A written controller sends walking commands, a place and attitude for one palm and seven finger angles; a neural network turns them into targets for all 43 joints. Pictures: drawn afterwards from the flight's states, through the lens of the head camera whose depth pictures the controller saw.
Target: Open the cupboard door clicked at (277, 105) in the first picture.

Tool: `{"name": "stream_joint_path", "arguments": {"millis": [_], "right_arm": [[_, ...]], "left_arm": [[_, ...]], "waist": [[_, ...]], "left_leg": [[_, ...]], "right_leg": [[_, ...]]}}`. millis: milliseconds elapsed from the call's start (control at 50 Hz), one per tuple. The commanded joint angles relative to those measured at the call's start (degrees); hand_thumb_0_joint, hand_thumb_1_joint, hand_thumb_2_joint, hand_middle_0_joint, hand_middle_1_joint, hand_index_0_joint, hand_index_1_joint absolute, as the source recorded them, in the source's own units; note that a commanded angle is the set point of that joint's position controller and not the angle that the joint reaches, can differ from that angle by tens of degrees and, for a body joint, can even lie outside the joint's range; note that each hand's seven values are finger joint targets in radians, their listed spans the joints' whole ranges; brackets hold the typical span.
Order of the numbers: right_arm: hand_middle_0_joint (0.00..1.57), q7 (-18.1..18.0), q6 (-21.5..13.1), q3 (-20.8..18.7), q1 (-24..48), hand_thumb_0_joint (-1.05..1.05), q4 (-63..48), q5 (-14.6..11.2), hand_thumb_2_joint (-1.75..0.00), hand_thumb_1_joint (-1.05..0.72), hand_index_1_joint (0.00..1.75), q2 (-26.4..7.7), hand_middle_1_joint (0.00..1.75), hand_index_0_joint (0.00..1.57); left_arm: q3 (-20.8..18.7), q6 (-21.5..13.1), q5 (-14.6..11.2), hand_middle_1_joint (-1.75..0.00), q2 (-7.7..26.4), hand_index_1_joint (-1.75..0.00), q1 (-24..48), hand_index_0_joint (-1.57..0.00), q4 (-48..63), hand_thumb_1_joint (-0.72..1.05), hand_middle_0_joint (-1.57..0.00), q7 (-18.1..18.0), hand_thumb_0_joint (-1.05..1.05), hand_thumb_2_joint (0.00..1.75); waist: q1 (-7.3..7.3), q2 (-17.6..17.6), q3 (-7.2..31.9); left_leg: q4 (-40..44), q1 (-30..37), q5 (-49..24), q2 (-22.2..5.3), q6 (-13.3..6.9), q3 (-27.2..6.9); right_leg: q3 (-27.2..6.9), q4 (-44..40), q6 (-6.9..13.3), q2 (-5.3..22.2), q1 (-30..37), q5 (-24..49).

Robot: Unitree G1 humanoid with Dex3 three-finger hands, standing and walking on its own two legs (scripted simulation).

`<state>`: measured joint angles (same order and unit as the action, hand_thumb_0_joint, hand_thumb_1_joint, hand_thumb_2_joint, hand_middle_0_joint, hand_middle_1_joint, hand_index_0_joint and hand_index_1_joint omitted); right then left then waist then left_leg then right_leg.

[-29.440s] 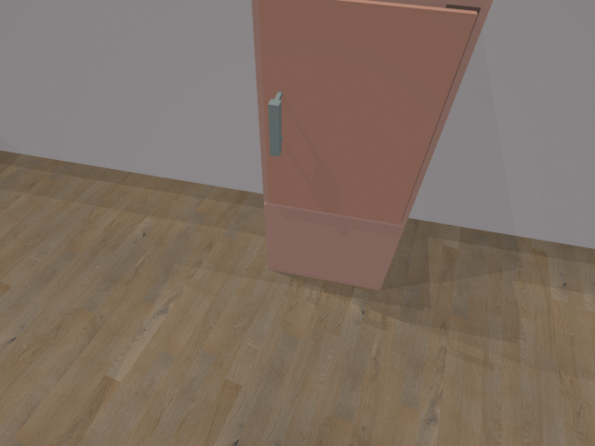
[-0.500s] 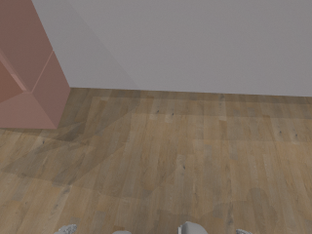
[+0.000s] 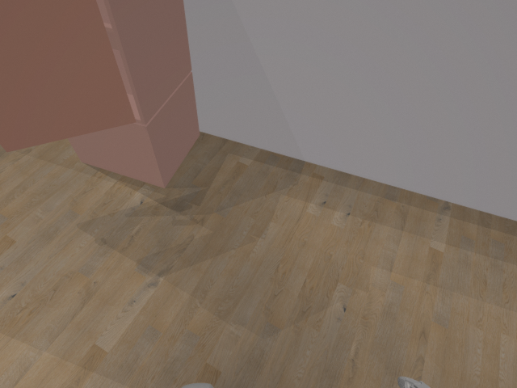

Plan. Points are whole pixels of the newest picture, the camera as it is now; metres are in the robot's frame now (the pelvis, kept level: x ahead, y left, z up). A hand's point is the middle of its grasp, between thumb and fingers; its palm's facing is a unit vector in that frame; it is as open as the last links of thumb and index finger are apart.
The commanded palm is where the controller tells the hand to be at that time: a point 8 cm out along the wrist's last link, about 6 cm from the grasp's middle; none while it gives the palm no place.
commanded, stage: turn to face it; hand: left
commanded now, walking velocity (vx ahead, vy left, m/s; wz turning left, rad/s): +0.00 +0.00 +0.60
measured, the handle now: out of the picture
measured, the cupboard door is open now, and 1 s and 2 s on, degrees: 43 43 43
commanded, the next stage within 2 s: take the last steps up to it in 0.68 s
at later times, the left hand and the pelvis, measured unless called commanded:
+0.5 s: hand out of the picture +0.06 +0.19 -0.14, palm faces +0.27 -0.92 -0.29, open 7.4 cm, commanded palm none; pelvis +0.02 -0.04 +0.01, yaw +16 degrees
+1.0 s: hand out of the picture +0.00 +0.19 -0.15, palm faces +0.47 -0.85 -0.23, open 7.4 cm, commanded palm none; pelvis +0.04 -0.02 +0.01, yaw +26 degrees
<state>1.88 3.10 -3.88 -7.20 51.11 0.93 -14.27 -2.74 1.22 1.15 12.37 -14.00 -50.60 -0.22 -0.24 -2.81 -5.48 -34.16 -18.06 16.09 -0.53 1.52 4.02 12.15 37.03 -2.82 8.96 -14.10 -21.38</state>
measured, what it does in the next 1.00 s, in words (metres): steps on the spot, turning left: right foot, then left foot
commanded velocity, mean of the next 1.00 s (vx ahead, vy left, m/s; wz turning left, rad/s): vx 0.07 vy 0.04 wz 0.38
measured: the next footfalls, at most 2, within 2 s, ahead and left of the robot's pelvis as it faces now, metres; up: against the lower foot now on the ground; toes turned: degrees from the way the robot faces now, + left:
right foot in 0.40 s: +0.07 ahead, -0.15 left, +0.00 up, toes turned +12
left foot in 0.74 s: +0.03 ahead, +0.10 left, +0.00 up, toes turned +24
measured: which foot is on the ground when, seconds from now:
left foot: down 0.00-0.40, up 0.42-0.72, down 0.74-1.00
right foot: down 0.00-0.00, up 0.02-0.38, down 0.40-0.74, up 0.76-1.00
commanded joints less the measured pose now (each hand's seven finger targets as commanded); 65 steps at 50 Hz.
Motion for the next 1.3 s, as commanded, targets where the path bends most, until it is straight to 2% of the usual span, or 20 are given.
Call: {"name": "stream_joint_path", "arguments": {"millis": [0, 100, 260, 340, 380, 400, 440, 500, 620, 680, 720, 760, 960, 980, 1000, 1020, 1040, 1120, 1200, 1280], "right_arm": [[0.2, -1.7, -1.41, -3.89, -12.88, 0.0, -0.92, 0.46, -0.9, -0.9, 0.3, -16.47, 0.3, 0.2], [0.2, -2.89, -2.3, -1.86, -2.62, 0.0, -3.38, 0.55, -0.9, -0.9, 0.3, -10.18, 0.3, 0.2], [0.2, -2.55, -1.73, -2.52, -4.04, 0.0, -2.37, 0.8, -0.9, -0.9, 0.3, -10.62, 0.3, 0.2], [0.2, -2.35, -1.25, -2.66, -0.58, 0.0, -3.44, 0.09, -0.9, -0.9, 0.3, -9.54, 0.3, 0.2], [0.2, -1.93, -1.3, -1.93, -0.58, 0.0, -5.1, -0.57, -0.9, -0.9, 0.3, -3.53, 0.3, 0.2], [0.2, -1.64, -1.13, -2.26, 0.49, 0.0, -5.03, -0.03, -0.9, -0.9, 0.3, -5.99, 0.3, 0.2], [0.2, -1.12, -0.16, -2.45, -2.01, 0.0, -3.36, 0.23, -0.9, -0.9, 0.3, -4.38, 0.3, 0.2], [0.2, -0.86, -0.26, -1.43, -0.85, 0.0, -2.54, 0.02, -0.9, -0.9, 0.3, -3.37, 0.3, 0.2], [0.2, -1.02, -1.36, 0.24, 1.89, 0.0, -1.87, -0.55, -0.9, -0.9, 0.3, -0.75, 0.3, 0.2], [0.2, -1.48, -2.37, -0.25, -4.44, 0.0, 0.5, -0.16, -0.9, -0.9, 0.3, -3.83, 0.3, 0.2], [0.2, -2.53, -2.51, -2.0, -9.19, 0.0, 1.1, 0.42, -0.9, -0.9, 0.3, -12.49, 0.3, 0.2], [0.2, -3.28, -2.39, -1.07, -6.55, 0.0, 0.97, 0.81, -0.9, -0.9, 0.3, -9.82, 0.3, 0.2], [0.2, -2.61, -2.78, -0.8, -2.26, 0.0, 0.85, 0.58, -0.9, -0.9, 0.3, -8.39, 0.3, 0.2], [0.2, -2.49, -2.7, -0.88, -1.12, 0.0, 0.46, 0.28, -0.9, -0.9, 0.3, -7.47, 0.3, 0.2], [0.2, -2.09, -2.84, -0.31, -0.46, 0.0, -0.45, -0.42, -0.9, -0.9, 0.3, -3.67, 0.3, 0.2], [0.2, -1.5, -3.15, 0.15, 3.25, 0.0, -3.26, -0.15, -0.9, -0.9, 0.3, -1.85, 0.3, 0.2], [0.2, -0.96, -2.76, -0.58, 5.28, 0.0, -4.09, 0.74, -0.9, -0.9, 0.3, -5.5, 0.3, 0.2], [0.2, 0.32, -2.01, -0.68, 2.07, 0.0, -0.87, 0.9, -0.9, -0.9, 0.3, -3.19, 0.3, 0.2], [0.2, 1.08, -2.48, 0.32, 3.57, 0.0, -0.43, 0.21, -0.9, -0.9, 0.3, 0.18, 0.3, 0.2], [0.2, 1.65, -3.34, 1.38, 6.87, 0.0, -1.45, -0.12, -0.9, -0.9, 0.3, 1.84, 0.3, 0.2]], "left_arm": [[-1.83, 0.46, -0.36, -0.3, 7.97, -0.3, 6.87, -0.2, 7.96, 0.9, -0.2, -0.77, 0.0, 0.9], [-2.44, 0.9, 0.0, -0.3, 7.17, -0.3, 5.03, -0.2, 4.11, 0.9, -0.2, -0.11, 0.0, 0.9], [-1.9, 0.61, -0.4, -0.3, 6.19, -0.3, 6.45, -0.2, 5.1, 0.9, -0.2, -0.4, 0.0, 0.9], [-2.41, -0.31, -0.65, -0.3, 7.61, -0.3, -0.39, -0.2, 3.27, 0.9, -0.2, -0.89, 0.0, 0.9], [-4.0, -1.28, 0.55, -0.3, 15.09, -0.3, -2.65, -0.2, 3.22, 0.9, -0.2, -1.62, 0.0, 0.9], [-3.48, -1.26, 0.28, -0.3, 15.19, -0.3, -1.64, -0.2, 3.74, 0.9, -0.2, -1.78, 0.0, 0.9], [-2.7, -1.23, 0.14, -0.3, 10.36, -0.3, 4.16, -0.2, 4.99, 0.9, -0.2, -1.9, 0.0, 0.9], [-1.79, -1.86, -0.09, -0.3, 8.21, -0.3, 2.93, -0.2, 4.15, 0.9, -0.2, -1.68, 0.0, 0.9], [-2.8, -1.93, 0.42, -0.3, 11.57, -0.3, -3.31, -0.2, 0.68, 0.9, -0.2, -1.57, 0.0, 0.9], [-2.63, -1.59, -0.65, -0.3, 10.31, -0.3, -0.75, -0.2, 0.56, 0.9, -0.2, -1.12, 0.0, 0.9], [-0.8, -0.69, -1.22, -0.3, 4.51, -0.3, 0.73, -0.2, 2.64, 0.9, -0.2, -1.01, 0.0, 0.9], [-1.15, 0.46, -0.52, -0.3, 5.33, -0.3, 3.33, -0.2, 1.98, 0.9, -0.2, -1.25, 0.0, 0.9], [-1.6, -1.41, 0.1, -0.3, 3.49, -0.3, -2.78, -0.2, -1.88, 0.9, -0.2, 1.41, 0.0, 0.9], [-2.1, -1.82, 0.25, -0.3, 4.12, -0.3, -7.16, -0.2, -3.3, 0.9, -0.2, 1.28, 0.0, 0.9], [-3.08, -2.49, 0.93, -0.3, 8.09, -0.3, -11.96, -0.2, -4.36, 0.9, -0.2, 0.7, 0.0, 0.9], [-3.9, -2.86, 0.91, -0.3, 13.11, -0.3, -14.62, -0.2, -4.5, 0.9, -0.2, -0.02, 0.0, 0.9], [-3.65, -3.02, 0.28, -0.3, 12.72, -0.3, -12.48, -0.2, -3.7, 0.9, -0.2, -0.55, 0.0, 0.9], [-1.96, -5.03, -0.1, -0.3, 6.4, -0.3, -4.81, -0.2, -3.21, 0.9, -0.2, -0.33, 0.0, 0.9], [-1.86, -6.06, 0.11, -0.3, 7.16, -0.3, -11.67, -0.2, -7.06, 0.9, -0.2, -0.59, 0.0, 0.9], [-1.95, -5.62, 0.45, -0.3, 8.33, -0.3, -13.41, -0.2, -9.28, 0.9, -0.2, -0.62, 0.0, 0.9]], "waist": [[-6.21, 15.91, 12.65], [-0.81, 11.45, 6.66], [-1.33, 12.84, 7.89], [2.29, 9.69, 8.63], [3.72, -14.11, 7.92], [3.44, -12.06, 6.34], [-0.14, -9.7, 5.16], [0.08, -10.61, 5.1], [2.45, -8.52, 8.08], [-1.62, -3.67, 10.19], [-3.55, 19.4, 12.59], [-2.65, 12.05, 8.3], [2.1, 10.51, 4.74], [4.42, 6.68, 4.24], [7.07, -6.98, 4.25], [9.03, -19.37, 0.86], [7.09, -10.56, -2.56], [1.66, -8.6, -3.77], [3.35, -5.52, 0.88], [4.65, -8.29, 1.6]], "left_leg": [[12.94, 17.61, -32.49, -24.23, -16.09, -30.45], [16.13, 5.9, -13.07, -12.56, -10.03, -20.42], [14.87, 5.22, -11.85, -10.82, -10.62, -24.06], [8.86, -4.02, -10.69, -6.89, -7.32, -23.46], [-12.11, -17.99, 13.08, 5.95, 0.45, -7.61], [-25.18, -16.21, 18.69, 3.27, 0.09, -8.26], [-33.46, -14.8, 12.6, 1.53, 0.22, -7.95], [-28.71, -15.2, 10.25, 0.25, 1.83, -4.64], [-5.22, -5.34, 8.13, 2.05, 1.22, 1.02], [10.41, 11.35, -10.39, 0.04, -0.84, -1.13], [12.37, 18.29, -45.44, -21.75, -14.06, -26.14], [14.12, 9.97, -31.35, -19.36, -15.09, -22.28], [15.6, -1.93, 13.36, -8.28, -9.84, -17.26], [9.72, -8.45, 16.27, -5.28, -8.08, -14.85], [-4.95, -19.58, 16.81, 1.36, -4.7, -8.04], [-20.84, -27.64, 19.04, 4.23, -1.9, -4.2], [-28.56, -27.93, 14.29, -0.33, -1.76, -9.01], [-31.65, -23.73, -2.18, -4.05, 0.41, -7.24], [-21.23, -22.18, -3.11, -3.01, 1.47, -1.31], [-8.09, -16.49, -3.29, -1.8, 0.44, 2.3]], "right_leg": [[-10.85, 28.67, -1.78, -2.13, -20.39, -17.36], [-12.85, 28.0, -1.64, -3.03, -17.58, -2.09], [-11.69, 9.79, -1.28, -7.0, -9.37, -3.98], [-11.2, -9.99, -0.39, -8.21, 7.44, 6.19], [-34.08, -23.62, 8.02, 14.24, 14.65, 5.04], [-35.22, -23.85, 12.4, 19.18, 6.2, 9.93], [-26.72, -21.69, 11.46, 12.58, 2.23, 12.03], [-15.64, -16.52, 9.99, 7.88, 8.73, 34.23], [-13.22, -9.69, 9.25, 8.69, 13.88, 47.38], [-9.01, -0.23, 3.7, 5.64, 4.22, 36.86], [-7.32, 17.69, -1.59, -3.82, -12.22, -15.87], [-11.99, 23.16, -0.42, -3.12, -11.5, -13.6], [-5.19, -1.88, 1.34, -8.38, 3.48, -2.87], [-6.01, -9.34, 1.61, -7.78, 12.03, -0.15], [-18.98, -20.18, 4.1, 2.38, 20.51, -10.51], [-41.89, -30.71, 10.0, 18.76, 18.21, -18.48], [-43.82, -33.43, 12.67, 22.06, 10.99, -22.54], [-22.39, -30.27, 8.27, 12.21, 5.17, -1.45], [-11.68, -24.73, 7.52, 10.13, 15.18, 26.47], [-8.05, -21.71, 7.15, 10.09, 16.0, 31.33]]}}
